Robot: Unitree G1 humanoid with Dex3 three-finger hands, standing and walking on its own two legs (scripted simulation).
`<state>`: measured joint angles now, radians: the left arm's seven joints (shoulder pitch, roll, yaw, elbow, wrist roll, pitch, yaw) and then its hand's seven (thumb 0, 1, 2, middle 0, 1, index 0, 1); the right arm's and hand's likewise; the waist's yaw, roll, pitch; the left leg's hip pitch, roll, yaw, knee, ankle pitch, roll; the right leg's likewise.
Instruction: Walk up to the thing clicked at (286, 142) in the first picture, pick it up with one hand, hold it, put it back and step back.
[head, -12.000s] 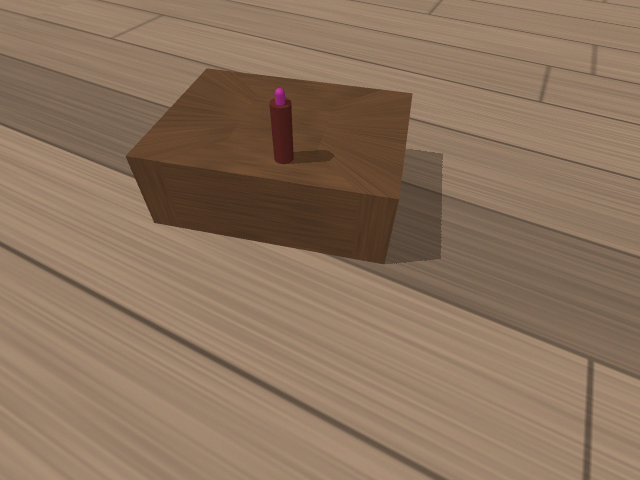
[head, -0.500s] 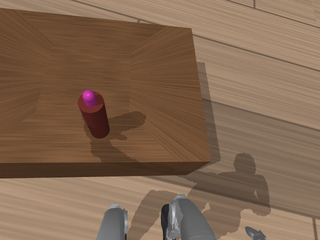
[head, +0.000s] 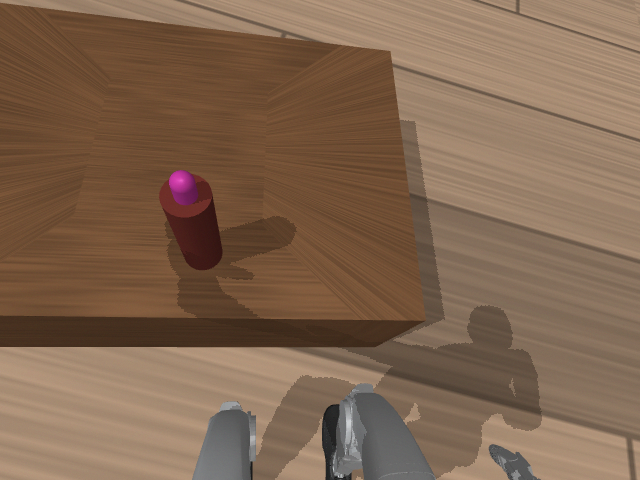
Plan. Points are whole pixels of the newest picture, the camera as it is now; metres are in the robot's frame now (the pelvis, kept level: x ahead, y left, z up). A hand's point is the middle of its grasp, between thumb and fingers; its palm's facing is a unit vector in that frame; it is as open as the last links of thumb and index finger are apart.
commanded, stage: go down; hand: left
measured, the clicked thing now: (194, 221) +0.50 +0.17 -0.17
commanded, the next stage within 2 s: none
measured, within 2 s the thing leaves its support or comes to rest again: neither
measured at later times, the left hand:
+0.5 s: hand out of the picture +0.44 +0.37 +0.08, palm faces +0.15 -0.99 +0.01, open 17.3 cm
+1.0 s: hand out of the picture +0.45 +0.37 +0.09, palm faces +0.14 -0.99 +0.01, open 17.3 cm
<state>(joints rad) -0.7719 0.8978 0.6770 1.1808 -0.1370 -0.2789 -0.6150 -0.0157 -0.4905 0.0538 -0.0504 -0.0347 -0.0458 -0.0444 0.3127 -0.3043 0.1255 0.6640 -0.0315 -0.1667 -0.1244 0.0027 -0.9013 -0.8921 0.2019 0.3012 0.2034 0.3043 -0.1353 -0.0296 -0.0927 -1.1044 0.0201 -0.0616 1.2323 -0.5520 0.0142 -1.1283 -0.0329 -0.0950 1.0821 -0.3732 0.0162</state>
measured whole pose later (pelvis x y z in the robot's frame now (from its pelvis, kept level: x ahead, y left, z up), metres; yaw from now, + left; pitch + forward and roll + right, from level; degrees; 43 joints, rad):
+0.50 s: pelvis +0.01 +0.00 +0.00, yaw +0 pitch +24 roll -5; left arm -0.72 0.85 0.69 1.12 -0.18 -0.28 -0.63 -0.02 -0.48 0.05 -0.04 -0.04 -0.04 -0.04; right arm 0.32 -0.30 0.12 0.68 -0.02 -0.17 -0.13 0.00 -0.90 -0.89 0.20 0.30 0.20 0.30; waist -0.13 -0.03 -0.11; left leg -1.08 0.02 -0.06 1.22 -0.56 0.02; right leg -1.10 -0.03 -0.09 1.07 -0.38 0.02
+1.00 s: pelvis +0.00 +0.00 +0.00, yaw +0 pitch +25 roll -5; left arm -0.79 0.91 0.71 1.17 -0.18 -0.30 -0.65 -0.02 -0.48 0.06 -0.04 -0.04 -0.04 -0.05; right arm 0.31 -0.30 0.14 0.66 -0.02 -0.17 -0.13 0.00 -0.90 -0.89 0.20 0.30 0.20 0.30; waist -0.15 -0.03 -0.10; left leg -1.11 0.02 -0.06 1.24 -0.56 0.01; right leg -1.14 -0.03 -0.09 1.09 -0.38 0.02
